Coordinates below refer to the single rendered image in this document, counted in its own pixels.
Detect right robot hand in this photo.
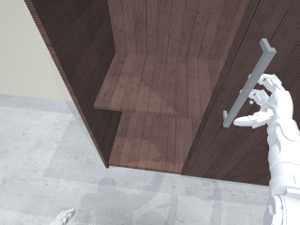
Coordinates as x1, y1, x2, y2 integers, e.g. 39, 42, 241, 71
233, 74, 293, 128

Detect robot right forearm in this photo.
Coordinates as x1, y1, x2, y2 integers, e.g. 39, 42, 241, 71
266, 118, 300, 200

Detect wardrobe door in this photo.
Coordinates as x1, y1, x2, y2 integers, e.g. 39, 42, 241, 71
181, 0, 300, 187

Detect right robot upper arm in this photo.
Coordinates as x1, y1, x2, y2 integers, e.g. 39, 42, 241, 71
262, 194, 300, 225

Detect handle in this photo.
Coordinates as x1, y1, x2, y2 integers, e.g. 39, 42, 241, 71
223, 38, 277, 128

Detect left robot hand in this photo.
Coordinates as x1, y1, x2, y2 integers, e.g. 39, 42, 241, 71
50, 208, 76, 225

